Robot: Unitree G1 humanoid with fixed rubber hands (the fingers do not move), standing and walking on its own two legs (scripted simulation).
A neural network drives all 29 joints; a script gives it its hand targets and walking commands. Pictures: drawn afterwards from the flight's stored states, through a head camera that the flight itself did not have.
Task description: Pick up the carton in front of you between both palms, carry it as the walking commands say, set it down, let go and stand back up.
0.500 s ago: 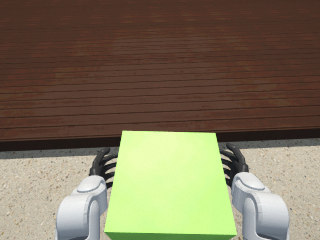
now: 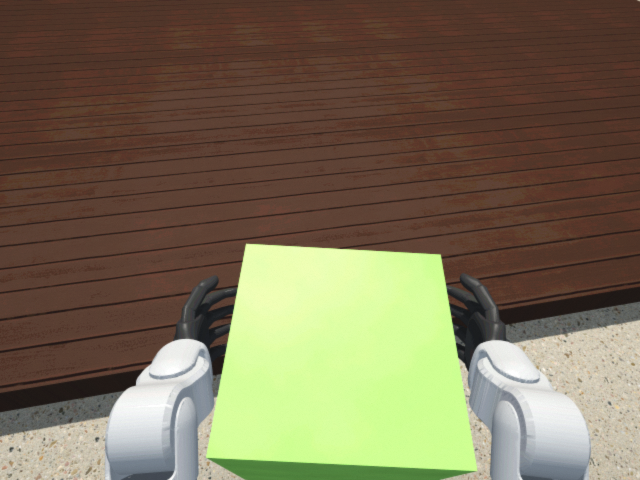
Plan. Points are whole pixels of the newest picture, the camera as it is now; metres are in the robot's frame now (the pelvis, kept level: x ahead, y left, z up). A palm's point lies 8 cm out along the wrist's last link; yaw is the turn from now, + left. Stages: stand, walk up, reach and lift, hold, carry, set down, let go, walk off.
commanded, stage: carry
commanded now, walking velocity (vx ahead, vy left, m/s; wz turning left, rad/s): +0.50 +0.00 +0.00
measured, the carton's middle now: (333, 377) +0.25 -0.01 +0.02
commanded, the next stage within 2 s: none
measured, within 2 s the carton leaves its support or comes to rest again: neither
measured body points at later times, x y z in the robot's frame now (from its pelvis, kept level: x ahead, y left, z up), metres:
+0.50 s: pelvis +0.31 -0.04 -0.01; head +0.39 -0.05 +0.43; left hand +0.69 +0.13 +0.12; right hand +0.72 -0.17 +0.12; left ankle +0.30 +0.09 -0.66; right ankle +0.33 -0.10 -0.75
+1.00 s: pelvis +0.72 +0.07 +0.05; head +0.85 +0.07 +0.48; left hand +1.10 +0.20 +0.11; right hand +1.08 -0.10 +0.11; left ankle +0.66 +0.12 -0.62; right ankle +0.61 -0.07 -0.45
